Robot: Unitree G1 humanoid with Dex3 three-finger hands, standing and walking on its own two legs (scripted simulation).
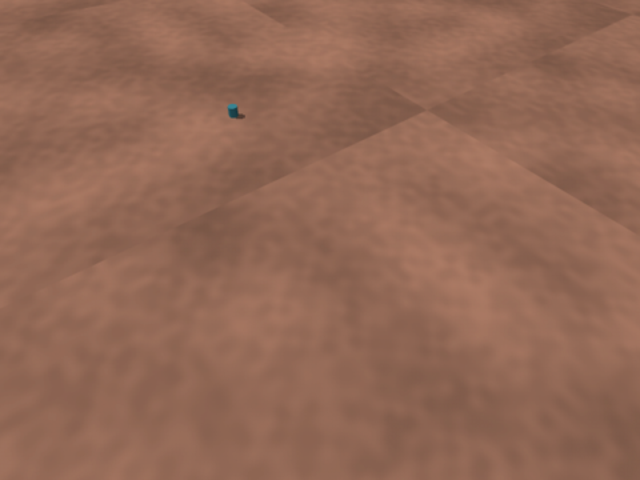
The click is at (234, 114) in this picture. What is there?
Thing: low tin
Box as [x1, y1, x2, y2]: [228, 104, 237, 117]
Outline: 230,104 228,105 229,116 235,117 237,116 236,105
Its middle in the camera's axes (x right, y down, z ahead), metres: -0.48 -0.71 +2.22
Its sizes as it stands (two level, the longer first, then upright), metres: 0.053 0.053 0.058
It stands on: the floor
